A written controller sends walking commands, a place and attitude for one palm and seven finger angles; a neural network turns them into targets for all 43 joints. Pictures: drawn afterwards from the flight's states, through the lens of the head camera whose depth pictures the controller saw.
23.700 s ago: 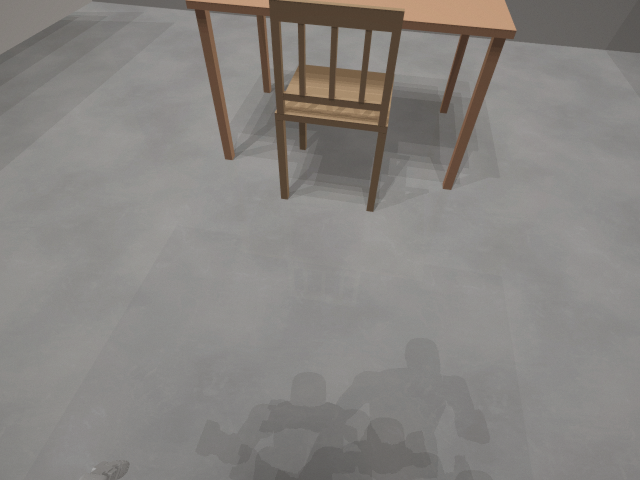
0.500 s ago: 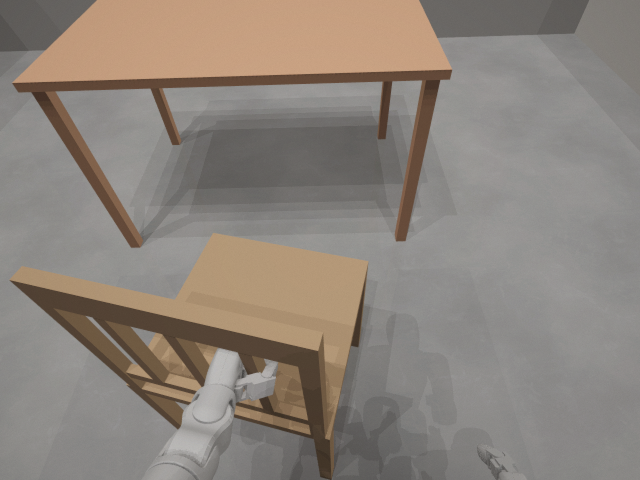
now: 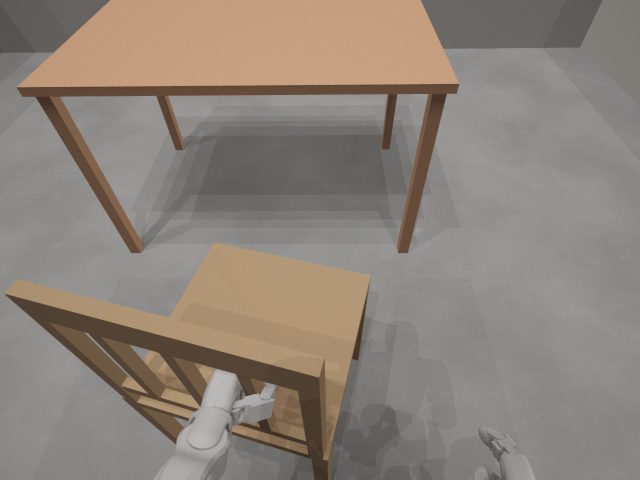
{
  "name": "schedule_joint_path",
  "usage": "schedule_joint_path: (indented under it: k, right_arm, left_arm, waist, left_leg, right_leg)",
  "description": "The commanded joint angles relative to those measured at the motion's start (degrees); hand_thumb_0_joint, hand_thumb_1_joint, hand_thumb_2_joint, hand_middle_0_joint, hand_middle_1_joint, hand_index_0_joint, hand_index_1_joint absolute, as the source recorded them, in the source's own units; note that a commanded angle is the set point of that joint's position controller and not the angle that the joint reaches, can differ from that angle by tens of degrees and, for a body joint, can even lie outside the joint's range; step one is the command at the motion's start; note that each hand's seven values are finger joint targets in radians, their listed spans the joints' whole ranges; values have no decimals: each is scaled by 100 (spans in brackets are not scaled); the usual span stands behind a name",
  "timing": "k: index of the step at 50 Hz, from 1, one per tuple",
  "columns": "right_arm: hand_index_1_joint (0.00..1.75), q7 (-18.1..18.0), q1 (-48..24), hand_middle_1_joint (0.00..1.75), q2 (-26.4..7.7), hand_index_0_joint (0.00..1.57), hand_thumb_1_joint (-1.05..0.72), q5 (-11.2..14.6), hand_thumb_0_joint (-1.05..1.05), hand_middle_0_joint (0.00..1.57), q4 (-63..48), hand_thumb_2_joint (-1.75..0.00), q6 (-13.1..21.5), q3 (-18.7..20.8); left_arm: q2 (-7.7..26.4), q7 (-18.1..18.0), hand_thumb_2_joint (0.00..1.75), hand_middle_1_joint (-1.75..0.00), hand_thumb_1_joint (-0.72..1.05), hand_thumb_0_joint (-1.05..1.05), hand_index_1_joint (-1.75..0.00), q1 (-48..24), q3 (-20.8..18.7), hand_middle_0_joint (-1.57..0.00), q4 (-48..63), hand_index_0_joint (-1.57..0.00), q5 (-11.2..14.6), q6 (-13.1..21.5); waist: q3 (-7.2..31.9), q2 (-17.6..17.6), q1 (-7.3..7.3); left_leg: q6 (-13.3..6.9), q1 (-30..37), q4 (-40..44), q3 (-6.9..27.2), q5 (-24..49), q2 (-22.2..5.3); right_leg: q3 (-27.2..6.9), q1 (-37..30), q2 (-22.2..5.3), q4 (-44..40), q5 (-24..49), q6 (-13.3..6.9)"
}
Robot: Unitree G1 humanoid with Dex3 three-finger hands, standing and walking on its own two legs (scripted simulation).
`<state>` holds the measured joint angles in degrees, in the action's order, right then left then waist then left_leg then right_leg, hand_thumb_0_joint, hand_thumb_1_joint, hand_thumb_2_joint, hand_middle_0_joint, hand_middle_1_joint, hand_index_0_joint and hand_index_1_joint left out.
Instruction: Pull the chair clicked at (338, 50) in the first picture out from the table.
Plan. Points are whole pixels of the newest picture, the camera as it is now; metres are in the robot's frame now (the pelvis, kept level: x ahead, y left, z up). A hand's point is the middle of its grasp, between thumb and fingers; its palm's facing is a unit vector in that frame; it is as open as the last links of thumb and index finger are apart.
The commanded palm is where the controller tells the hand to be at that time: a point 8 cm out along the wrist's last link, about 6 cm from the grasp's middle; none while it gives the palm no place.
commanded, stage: open the thumb and straighten the fingers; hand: left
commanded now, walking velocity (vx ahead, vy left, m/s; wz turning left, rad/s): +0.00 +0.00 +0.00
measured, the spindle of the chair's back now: (193, 381) +0.28 +0.21 -0.12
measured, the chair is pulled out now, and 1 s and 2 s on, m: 0.57 0.57 0.57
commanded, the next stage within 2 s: draw the fingers out of the gap in 0.74 s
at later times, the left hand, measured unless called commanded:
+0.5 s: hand (254, 397) +0.24 +0.10 -0.07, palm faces -0.13 -0.98 -0.12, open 14.3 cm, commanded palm +0.23 +0.16 -0.05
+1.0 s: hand (244, 419) +0.22 +0.11 -0.07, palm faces -0.11 -0.99 -0.11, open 17.5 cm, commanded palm +0.19 +0.17 -0.05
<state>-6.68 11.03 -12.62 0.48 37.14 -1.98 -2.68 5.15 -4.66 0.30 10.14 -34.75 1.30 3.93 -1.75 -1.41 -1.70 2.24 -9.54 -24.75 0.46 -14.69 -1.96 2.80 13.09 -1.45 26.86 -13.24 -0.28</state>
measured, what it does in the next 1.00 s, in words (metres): stands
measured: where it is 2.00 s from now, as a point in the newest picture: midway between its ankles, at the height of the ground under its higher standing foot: outside the picture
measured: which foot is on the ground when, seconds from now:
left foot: down 0.00-1.00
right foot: down 0.00-1.00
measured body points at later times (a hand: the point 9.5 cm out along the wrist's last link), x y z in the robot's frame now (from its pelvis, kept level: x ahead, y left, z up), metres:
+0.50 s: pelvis +0.00 +0.01 -0.04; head +0.03 -0.02 +0.41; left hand +0.25 +0.16 -0.06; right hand +0.15 -0.23 -0.13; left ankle -0.02 +0.15 -0.74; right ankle +0.01 -0.11 -0.74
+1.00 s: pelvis +0.01 +0.01 -0.05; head +0.04 +0.00 +0.40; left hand +0.22 +0.17 -0.06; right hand +0.17 -0.23 -0.13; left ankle -0.02 +0.15 -0.74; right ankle +0.01 -0.11 -0.74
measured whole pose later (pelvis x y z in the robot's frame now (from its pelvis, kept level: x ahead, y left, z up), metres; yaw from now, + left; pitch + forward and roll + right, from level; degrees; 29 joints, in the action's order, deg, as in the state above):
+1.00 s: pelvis +0.01 +0.01 -0.05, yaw +2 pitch +10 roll +0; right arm -4.0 16.1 -14.0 1.5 27.2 7.6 -1.9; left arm 8.1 -0.4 19.0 8.4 0.7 1.3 -12.2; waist 7.6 -2.7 -2.9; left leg 1.2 -34.3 -51.2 2.1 -27.4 -0.5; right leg 3.5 36.2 -3.5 51.0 -25.1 0.7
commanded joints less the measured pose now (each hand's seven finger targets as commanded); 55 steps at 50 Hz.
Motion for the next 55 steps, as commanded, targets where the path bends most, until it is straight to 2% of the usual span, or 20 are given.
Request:
schedule_joint_path:
  k: [1,2,3,4,6,10,12,16,22,23,25,26,27,30,36,38,41,42,44,55]
  right_arm:
    - [30,223,-112,30,-735,20,-90,249,0,20,-696,-90,267,374]
    - [30,336,-175,30,-786,20,-90,235,0,20,-784,-90,313,392]
    - [30,388,-258,30,-768,20,-90,231,0,20,-892,-90,416,443]
    - [30,422,-310,30,-723,20,-90,212,0,20,-988,-90,523,445]
    - [30,458,-300,30,-725,20,-90,207,0,20,-1086,-90,647,421]
    - [30,455,-198,30,-767,20,-90,199,0,20,-1232,-90,823,442]
    - [30,441,-158,30,-768,20,-90,186,0,20,-1300,-90,900,442]
    - [30,383,-111,30,-811,20,-90,179,0,20,-1395,-90,1006,428]
    - [30,301,-29,30,-805,20,-90,168,0,20,-1450,-90,1203,401]
    - [30,296,0,30,-806,20,-90,164,0,20,-1462,-90,1228,404]
    - [30,279,19,30,-831,20,-90,148,0,20,-1488,-90,1267,409]
    - [30,269,59,30,-865,20,-90,138,0,20,-1455,-90,1236,407]
    - [30,280,21,30,-834,20,-90,132,0,20,-1508,-90,1214,377]
    - [30,260,30,30,-820,20,-90,122,0,20,-1580,-90,1214,363]
    - [30,230,97,30,-787,20,-90,119,0,20,-1650,-90,1289,348]
    - [30,242,93,30,-781,20,-90,114,0,20,-1663,-90,1300,340]
    - [30,236,119,30,-804,20,-90,105,0,20,-1686,-90,1299,351]
    - [30,220,134,30,-820,20,-90,105,0,20,-1692,-90,1271,363]
    - [30,244,103,30,-769,20,-90,105,0,20,-1828,-90,1262,346]
    - [30,183,160,30,-685,20,-90,92,0,20,-2099,-90,1382,385]
  left_arm:
    - [17,71,84,-145,78,0,-145,-192,-105,-50,624,-50,158,83]
    - [409,168,78,-145,66,0,-145,-738,-457,-50,1268,-50,221,127]
    - [620,248,73,-145,54,0,-145,-836,-585,-50,1660,-50,203,179]
    - [569,310,67,-145,42,0,-145,-706,-546,-50,1900,-50,202,191]
    - [594,373,55,-145,17,0,-145,-665,-508,-50,2214,-50,174,121]
    - [684,409,32,-145,-31,0,-145,-469,-639,-50,2350,-50,143,-161]
    - [609,397,20,-130,-55,0,-130,-414,-610,-45,2549,-45,167,-301]
    - [576,386,20,-101,-55,0,-101,-224,-607,-35,2755,-35,206,-588]
    - [392,411,20,-58,-55,0,-58,-280,-345,-20,3324,-20,189,-824]
    - [325,404,20,-51,-55,0,-51,-279,-259,-18,3415,-18,187,-863]
    - [422,377,20,-36,-55,0,-36,-38,-361,-13,3391,-13,161,-952]
    - [832,353,20,-29,-55,0,-29,204,-810,-10,3189,-10,151,-1005]
    - [633,384,20,-22,-55,0,-22,190,-597,-7,3318,-7,121,-1043]
    - [718,368,20,0,-55,0,0,-72,-610,0,3605,0,62,-1114]
    - [510,414,20,0,-55,0,0,278,-366,0,4030,0,109,-1168]
    - [408,418,20,0,-55,0,0,380,-231,0,4036,0,91,-1225]
    - [503,389,20,0,-55,0,0,357,-269,0,4195,0,68,-1275]
    - [900,369,20,0,-55,0,0,838,-745,0,3973,0,45,-1299]
    - [608,403,20,0,-55,0,0,1113,-419,0,4344,0,45,-1304]
    - [545,292,20,0,-55,0,0,2537,-52,0,5719,0,-132,-1207]
  waist:
    - [1106,721,-270]
    - [1211,879,-168]
    - [1372,697,-124]
    - [1468,340,-80]
    - [1480,133,-115]
    - [1622,313,-108]
    - [1788,185,-87]
    - [1784,493,-123]
    - [1875,224,-193]
    - [1936,390,-230]
    - [1896,491,-185]
    - [1790,523,-110]
    - [1781,510,-116]
    - [1770,261,-153]
    - [2073,218,-190]
    - [1914,230,-220]
    - [1985,264,-231]
    - [1879,273,-89]
    - [1987,262,-86]
    - [1787,200,-182]
  left_leg:
    - [-275,-242,-139,-154,1274,-62]
    - [-292,-616,-277,-141,1009,-2]
    - [-318,-769,-401,-172,775,74]
    - [-327,-864,-521,-205,624,123]
    - [-329,-1061,-689,-174,453,152]
    - [-334,-1422,-1013,-142,275,159]
    - [-333,-1495,-1151,-156,255,182]
    - [-344,-1744,-1340,-131,170,185]
    - [-340,-1649,-1548,-42,395,175]
    - [-353,-1645,-1595,-26,414,179]
    - [-353,-1727,-1640,-8,471,177]
    - [-339,-1884,-1666,-19,409,192]
    - [-343,-1928,-1662,-32,333,218]
    - [-350,-1923,-1721,-22,285,220]
    - [-353,-1797,-1868,21,646,224]
    - [-348,-1846,-1891,40,589,219]
    - [-358,-1878,-1933,57,541,234]
    - [-333,-1997,-1925,36,508,229]
    - [-341,-2011,-1942,15,563,253]
    - [-358,-2183,-2216,106,563,265]
  right_leg:
    - [63,-25,-280,-8,1540,-33]
    - [75,29,-241,156,1481,-22]
    - [4,72,-221,261,1248,-9]
    - [-34,161,-222,357,1051,-9]
    - [-28,418,-197,535,774,-26]
    - [-7,751,-135,843,488,8]
    - [3,837,-134,971,447,17]
    - [39,1011,-113,1128,321,51]
    - [148,1297,-89,1360,404,24]
    - [157,1304,-87,1377,439,39]
    - [168,1328,-73,1419,499,34]
    - [154,1328,-86,1453,479,39]
    - [155,1342,-94,1462,406,46]
    - [145,1441,-92,1485,283,21]
    - [191,1361,-97,1626,647,21]
    - [223,1476,-94,1627,590,27]
    - [212,1489,-100,1641,539,34]
    - [225,1476,-95,1678,494,10]
    - [211,1386,-115,1706,583,13]
    - [268,1773,-82,1911,449,-2]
